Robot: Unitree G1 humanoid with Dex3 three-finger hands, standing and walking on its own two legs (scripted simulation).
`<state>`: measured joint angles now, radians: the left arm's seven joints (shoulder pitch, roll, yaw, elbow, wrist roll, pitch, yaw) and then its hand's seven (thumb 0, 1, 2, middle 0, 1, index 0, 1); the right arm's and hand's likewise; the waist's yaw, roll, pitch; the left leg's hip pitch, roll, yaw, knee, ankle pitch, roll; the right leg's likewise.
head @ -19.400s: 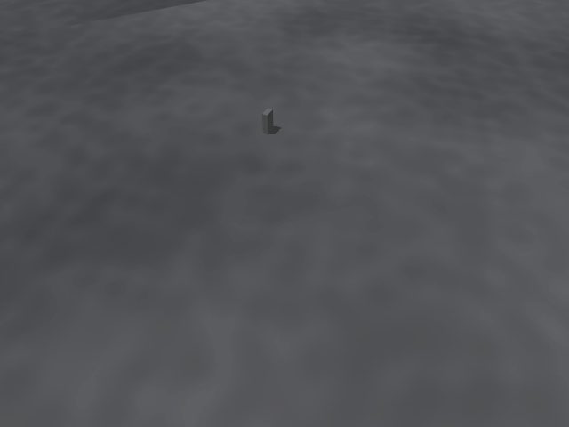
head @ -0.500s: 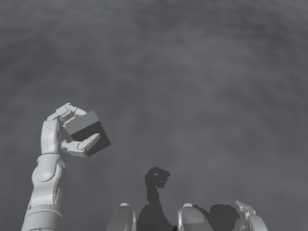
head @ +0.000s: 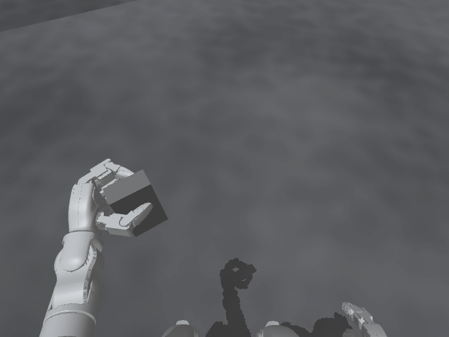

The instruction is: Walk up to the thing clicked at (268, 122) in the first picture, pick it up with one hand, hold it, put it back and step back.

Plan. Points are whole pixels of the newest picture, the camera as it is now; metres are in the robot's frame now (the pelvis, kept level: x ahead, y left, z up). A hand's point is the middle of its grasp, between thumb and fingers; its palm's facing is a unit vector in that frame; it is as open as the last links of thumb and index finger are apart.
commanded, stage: lift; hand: left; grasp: from the side
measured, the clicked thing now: (139, 205) +0.34 +0.17 +0.02
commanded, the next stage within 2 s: hold in 0.30 s
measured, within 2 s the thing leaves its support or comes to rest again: neither
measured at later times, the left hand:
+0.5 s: hand (128, 195) +0.34 +0.17 +0.07, palm faces +0.10 -1.00 +0.02, open 8.2 cm
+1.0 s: hand (121, 195) +0.33 +0.18 +0.08, palm faces +0.12 -0.99 +0.01, open 8.1 cm
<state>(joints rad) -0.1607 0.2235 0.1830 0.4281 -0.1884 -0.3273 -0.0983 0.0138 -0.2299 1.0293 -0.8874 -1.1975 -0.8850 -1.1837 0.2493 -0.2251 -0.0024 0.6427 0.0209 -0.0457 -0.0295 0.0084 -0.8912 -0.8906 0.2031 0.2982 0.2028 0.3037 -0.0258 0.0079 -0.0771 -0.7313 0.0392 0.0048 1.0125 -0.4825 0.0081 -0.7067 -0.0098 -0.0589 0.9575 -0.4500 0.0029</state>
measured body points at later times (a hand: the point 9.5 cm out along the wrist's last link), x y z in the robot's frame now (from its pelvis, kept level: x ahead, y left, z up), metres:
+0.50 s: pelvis +0.01 -0.01 +0.02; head +0.06 +0.00 +0.46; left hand +0.33 +0.23 +0.07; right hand +0.14 -0.26 -0.09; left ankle +0.01 +0.11 -0.68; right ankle +0.01 -0.13 -0.68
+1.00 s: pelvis +0.01 +0.00 +0.03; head +0.05 +0.00 +0.47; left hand +0.32 +0.23 +0.08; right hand +0.14 -0.25 -0.08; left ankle +0.01 +0.11 -0.68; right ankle +0.01 -0.13 -0.68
